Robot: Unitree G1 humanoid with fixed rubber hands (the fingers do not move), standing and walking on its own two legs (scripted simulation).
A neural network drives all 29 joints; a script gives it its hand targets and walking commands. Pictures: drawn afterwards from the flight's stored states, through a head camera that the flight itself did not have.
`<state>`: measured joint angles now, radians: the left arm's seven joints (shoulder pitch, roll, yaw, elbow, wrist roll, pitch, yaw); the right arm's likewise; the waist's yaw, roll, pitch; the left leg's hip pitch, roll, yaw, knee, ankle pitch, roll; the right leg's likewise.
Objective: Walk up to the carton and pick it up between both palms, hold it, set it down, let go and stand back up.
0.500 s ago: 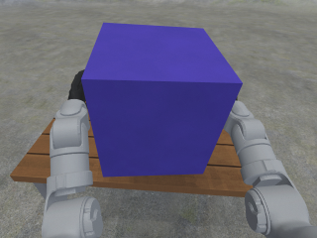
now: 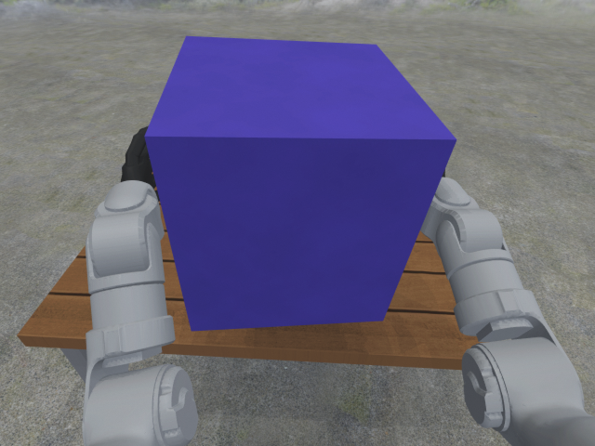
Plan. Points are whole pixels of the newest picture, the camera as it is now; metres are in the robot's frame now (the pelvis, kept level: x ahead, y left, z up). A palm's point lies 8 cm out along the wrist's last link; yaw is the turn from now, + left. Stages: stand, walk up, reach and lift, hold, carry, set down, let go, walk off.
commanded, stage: hold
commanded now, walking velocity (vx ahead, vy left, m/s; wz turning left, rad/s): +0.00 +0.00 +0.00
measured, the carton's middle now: (287, 182) +0.41 +0.00 +0.20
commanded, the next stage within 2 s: none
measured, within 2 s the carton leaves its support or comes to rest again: neither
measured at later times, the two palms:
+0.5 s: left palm (141, 188) +0.36 +0.18 +0.24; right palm (429, 182) +0.36 -0.18 +0.22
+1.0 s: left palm (131, 192) +0.35 +0.19 +0.24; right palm (420, 180) +0.37 -0.17 +0.22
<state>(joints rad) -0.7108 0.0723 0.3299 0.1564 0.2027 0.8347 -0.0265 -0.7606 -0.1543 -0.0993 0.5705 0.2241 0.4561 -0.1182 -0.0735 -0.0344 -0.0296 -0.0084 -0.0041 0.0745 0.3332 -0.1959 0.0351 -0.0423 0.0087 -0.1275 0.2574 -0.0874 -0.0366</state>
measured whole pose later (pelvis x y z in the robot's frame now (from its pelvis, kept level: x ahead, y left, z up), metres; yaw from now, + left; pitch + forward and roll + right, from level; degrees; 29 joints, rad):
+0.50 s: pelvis +0.00 -0.01 +0.00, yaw +1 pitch -8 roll -1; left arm -0.73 0.08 0.34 0.18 0.21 0.85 -0.05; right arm -0.78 -0.14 -0.13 0.58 0.21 0.49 -0.12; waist -0.08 -0.03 -0.04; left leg -0.01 0.00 0.06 0.34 -0.19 0.03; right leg -0.04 0.01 -0.14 0.26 -0.09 -0.04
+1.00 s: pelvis +0.00 -0.01 +0.00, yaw +1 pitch -8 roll -1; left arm -0.71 0.10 0.34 0.15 0.21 0.86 -0.06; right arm -0.77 -0.12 -0.13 0.55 0.21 0.50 -0.14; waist -0.07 -0.04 -0.03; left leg -0.01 0.00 0.05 0.33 -0.19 0.02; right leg -0.04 0.01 -0.15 0.25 -0.09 -0.05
